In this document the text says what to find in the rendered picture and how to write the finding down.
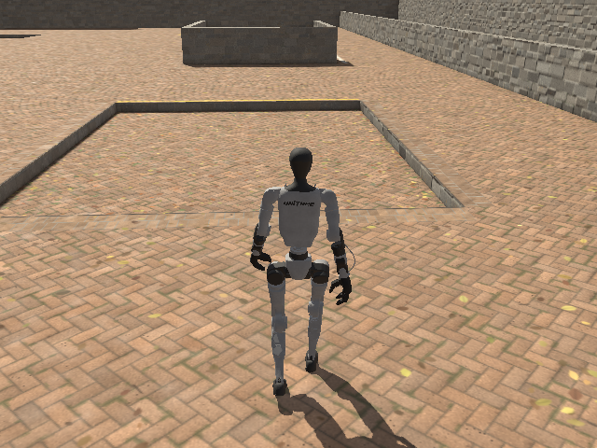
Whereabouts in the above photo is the right robot hand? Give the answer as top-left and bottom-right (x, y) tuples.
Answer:
(329, 276), (352, 305)

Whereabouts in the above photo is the left robot forearm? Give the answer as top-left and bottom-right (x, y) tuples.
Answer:
(251, 223), (267, 256)

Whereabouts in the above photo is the right robot upper arm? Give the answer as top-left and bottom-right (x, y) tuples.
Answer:
(319, 189), (340, 242)

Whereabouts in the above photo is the right robot forearm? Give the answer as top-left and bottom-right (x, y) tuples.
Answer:
(331, 229), (350, 278)

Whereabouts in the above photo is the left robot upper arm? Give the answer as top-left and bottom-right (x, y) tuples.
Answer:
(257, 187), (281, 237)

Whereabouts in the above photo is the left robot thigh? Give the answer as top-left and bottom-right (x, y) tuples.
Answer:
(267, 261), (287, 332)

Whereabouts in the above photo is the left robot hand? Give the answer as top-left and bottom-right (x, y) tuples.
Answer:
(250, 252), (271, 271)

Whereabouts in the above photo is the robot left shin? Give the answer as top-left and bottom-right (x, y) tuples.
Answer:
(271, 316), (285, 383)

